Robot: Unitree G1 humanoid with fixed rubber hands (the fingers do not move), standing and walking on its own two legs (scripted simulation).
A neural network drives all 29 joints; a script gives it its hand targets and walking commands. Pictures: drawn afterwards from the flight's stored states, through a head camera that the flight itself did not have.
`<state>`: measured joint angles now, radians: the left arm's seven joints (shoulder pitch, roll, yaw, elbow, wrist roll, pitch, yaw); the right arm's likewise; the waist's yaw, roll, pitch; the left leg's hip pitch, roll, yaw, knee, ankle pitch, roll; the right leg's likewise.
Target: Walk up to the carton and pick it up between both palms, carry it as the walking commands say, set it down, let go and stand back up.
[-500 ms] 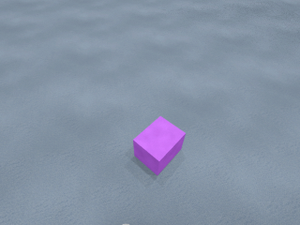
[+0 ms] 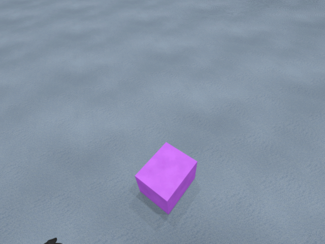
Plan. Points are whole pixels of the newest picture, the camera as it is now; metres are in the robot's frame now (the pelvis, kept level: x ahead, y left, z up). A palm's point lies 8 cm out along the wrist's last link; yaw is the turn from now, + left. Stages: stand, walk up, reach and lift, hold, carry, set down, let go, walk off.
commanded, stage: walk up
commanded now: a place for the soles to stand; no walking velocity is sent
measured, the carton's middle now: (167, 177) +0.60 +0.03 -0.64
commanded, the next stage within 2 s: none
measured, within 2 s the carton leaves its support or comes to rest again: neither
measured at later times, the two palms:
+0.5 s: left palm out of the picture +0.14 +0.31 -0.09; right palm (302, 229) +0.19 -0.31 -0.08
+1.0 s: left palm out of the picture +0.13 +0.34 -0.08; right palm (302, 238) +0.17 -0.30 -0.07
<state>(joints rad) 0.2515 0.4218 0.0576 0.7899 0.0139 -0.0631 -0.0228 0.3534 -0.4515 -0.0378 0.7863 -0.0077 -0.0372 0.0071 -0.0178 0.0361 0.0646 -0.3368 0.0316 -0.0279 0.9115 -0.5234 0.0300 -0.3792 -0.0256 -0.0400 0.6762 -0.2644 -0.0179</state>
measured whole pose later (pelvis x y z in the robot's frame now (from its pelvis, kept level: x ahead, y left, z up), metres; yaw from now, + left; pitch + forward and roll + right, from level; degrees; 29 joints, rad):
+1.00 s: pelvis +0.05 +0.02 +0.03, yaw +0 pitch -2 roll -1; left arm 0.15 0.39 0.03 1.05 0.00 -0.06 0.03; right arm 0.07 -0.41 -0.04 1.01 -0.05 0.03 0.06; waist 0.00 0.02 0.05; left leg -0.24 0.02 0.00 0.59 -0.37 0.01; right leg -0.15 -0.03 -0.05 0.36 -0.19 0.00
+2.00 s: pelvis +0.21 +0.36 -0.02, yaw -28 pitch -1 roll +0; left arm 0.32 0.51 0.08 0.82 0.01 -0.07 0.11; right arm 0.30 -0.47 -0.10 0.68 -0.05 0.05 0.07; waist -0.06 0.05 0.08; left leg -0.41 0.09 0.07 0.88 -0.45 -0.01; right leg -0.60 0.02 0.02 1.15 -0.49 -0.01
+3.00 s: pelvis +0.24 +0.39 +0.01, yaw -41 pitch -1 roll +1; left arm 0.15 0.43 0.01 1.00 0.01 -0.01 -0.01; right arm 0.11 -0.44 -0.03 0.95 0.00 -0.02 0.00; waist 0.00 0.00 0.06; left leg -0.26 0.10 0.14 0.60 -0.32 -0.02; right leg -0.31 0.00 0.06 0.62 -0.29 0.01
